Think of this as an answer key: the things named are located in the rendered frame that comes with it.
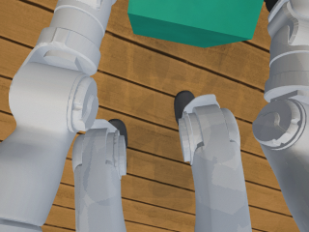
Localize robot foot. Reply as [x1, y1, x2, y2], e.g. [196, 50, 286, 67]
[174, 90, 195, 125]
[108, 119, 128, 167]

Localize robot right forearm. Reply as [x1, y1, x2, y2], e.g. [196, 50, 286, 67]
[264, 0, 309, 104]

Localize carton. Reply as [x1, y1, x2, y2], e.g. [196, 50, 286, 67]
[127, 0, 264, 48]

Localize right robot foot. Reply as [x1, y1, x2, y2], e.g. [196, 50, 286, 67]
[174, 90, 195, 125]

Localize right robot hand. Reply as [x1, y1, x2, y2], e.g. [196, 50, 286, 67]
[264, 0, 278, 12]

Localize robot left forearm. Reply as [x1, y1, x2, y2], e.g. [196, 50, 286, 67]
[9, 0, 117, 112]

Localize robot left upper arm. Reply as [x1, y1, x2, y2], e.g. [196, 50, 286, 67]
[0, 62, 99, 232]

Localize left robot foot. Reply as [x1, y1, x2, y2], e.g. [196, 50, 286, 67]
[108, 119, 128, 167]

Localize robot right upper arm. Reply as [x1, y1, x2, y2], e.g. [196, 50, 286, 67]
[252, 98, 309, 232]

